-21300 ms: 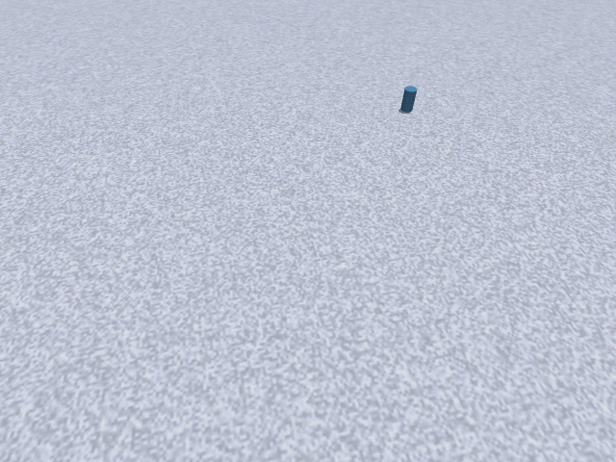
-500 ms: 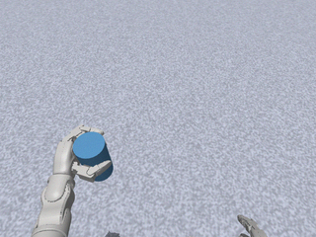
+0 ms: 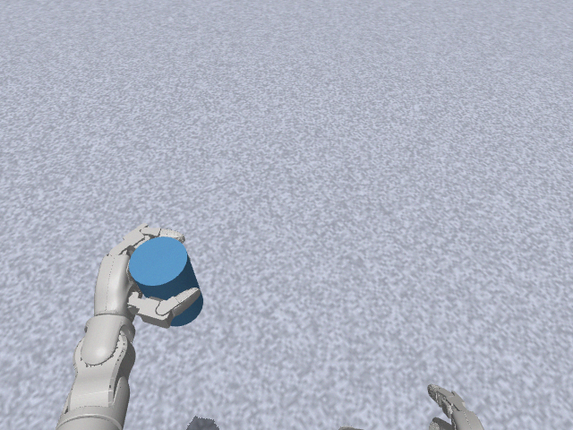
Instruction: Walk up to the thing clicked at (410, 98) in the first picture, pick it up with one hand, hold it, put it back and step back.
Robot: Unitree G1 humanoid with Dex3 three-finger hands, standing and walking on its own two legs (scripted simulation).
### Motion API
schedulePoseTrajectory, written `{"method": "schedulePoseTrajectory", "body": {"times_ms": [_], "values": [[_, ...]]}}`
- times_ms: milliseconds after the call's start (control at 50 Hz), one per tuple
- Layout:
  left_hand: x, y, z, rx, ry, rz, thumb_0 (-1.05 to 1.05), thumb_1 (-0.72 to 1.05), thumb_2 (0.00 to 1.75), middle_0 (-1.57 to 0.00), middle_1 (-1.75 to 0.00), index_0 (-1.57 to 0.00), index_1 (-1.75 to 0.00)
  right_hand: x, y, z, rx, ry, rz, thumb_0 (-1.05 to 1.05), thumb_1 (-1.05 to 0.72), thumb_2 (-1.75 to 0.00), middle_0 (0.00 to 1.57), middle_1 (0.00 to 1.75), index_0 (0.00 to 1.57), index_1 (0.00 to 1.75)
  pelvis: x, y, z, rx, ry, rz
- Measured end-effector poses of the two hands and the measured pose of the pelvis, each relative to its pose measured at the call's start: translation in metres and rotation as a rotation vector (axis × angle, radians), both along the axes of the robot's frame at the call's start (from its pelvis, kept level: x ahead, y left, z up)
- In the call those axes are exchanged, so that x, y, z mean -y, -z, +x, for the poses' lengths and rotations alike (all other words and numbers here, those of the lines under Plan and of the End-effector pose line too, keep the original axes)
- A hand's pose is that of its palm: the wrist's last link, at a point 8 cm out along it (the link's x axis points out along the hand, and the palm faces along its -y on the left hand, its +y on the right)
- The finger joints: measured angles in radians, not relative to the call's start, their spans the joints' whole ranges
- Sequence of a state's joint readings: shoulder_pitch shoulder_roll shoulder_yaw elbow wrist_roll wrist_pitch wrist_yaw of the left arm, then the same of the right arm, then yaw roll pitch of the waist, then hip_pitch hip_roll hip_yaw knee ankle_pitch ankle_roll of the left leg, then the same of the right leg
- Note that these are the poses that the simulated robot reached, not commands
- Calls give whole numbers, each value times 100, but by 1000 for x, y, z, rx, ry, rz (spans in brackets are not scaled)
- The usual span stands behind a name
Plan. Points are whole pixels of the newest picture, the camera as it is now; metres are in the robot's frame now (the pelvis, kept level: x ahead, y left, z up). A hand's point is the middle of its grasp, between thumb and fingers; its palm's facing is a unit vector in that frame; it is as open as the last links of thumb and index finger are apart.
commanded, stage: hold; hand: left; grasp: from the side
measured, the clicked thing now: (170, 284) +0.32 +0.17 +0.01
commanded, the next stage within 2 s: crouch in 0.42 s
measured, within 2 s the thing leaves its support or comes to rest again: neither
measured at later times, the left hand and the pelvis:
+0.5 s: hand (168, 277) +0.32 +0.17 +0.04, palm faces +0.04 -1.00 -0.03, open 9.8 cm; pelvis +0.00 +0.00 +0.00, yaw +0 degrees
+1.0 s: hand (187, 309) +0.33 +0.17 -0.09, palm faces +0.03 -1.00 -0.02, open 9.8 cm; pelvis -0.02 +0.00 -0.07, yaw +0 degrees
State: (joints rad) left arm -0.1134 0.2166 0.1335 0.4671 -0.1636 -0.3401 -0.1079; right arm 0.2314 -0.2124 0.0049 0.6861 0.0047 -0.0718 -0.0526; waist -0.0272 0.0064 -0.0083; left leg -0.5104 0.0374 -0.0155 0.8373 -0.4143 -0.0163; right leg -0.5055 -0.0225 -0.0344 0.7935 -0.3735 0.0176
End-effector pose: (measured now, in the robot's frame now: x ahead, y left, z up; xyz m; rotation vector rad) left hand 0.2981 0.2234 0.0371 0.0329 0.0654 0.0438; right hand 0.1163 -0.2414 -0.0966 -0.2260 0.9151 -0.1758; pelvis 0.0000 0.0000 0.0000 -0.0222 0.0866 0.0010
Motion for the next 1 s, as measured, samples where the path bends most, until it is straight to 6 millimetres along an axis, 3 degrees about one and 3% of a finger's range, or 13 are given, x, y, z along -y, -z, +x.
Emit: {"method": "schedulePoseTrajectory", "body": {"times_ms": [320,480,680,860,1000], "values": [[9,1,0,-12,33,-6,-2,-34,104,-68,-98,-74,-100,0,-1,2,6,2,2,1,-91,-91,20,30,21,30,-1,0,3,0,2,0],[4,-2,1,3,8,-2,-2,-34,104,-68,-98,-74,-100,0,0,0,6,-4,3,1,-91,-91,20,30,21,30,1,0,-1,3,0,0],[7,10,-6,-30,31,2,-2,-34,104,-68,-98,-73,-100,4,2,-4,-2,-4,2,1,-90,-90,20,30,21,30,1,2,-3,-8,-2,1],[6,59,0,-48,-15,-30,-2,-33,104,-68,-99,-73,-100,10,22,-11,-47,-32,-17,1,-88,-90,20,30,21,30,4,23,-16,-95,-3,2],[3,128,10,-37,8,-18,-2,-33,104,-67,-99,-73,-101,22,72,-25,-114,-49,-49,1,-89,-90,20,30,21,30,4,71,-24,-250,-1,-8]]}}
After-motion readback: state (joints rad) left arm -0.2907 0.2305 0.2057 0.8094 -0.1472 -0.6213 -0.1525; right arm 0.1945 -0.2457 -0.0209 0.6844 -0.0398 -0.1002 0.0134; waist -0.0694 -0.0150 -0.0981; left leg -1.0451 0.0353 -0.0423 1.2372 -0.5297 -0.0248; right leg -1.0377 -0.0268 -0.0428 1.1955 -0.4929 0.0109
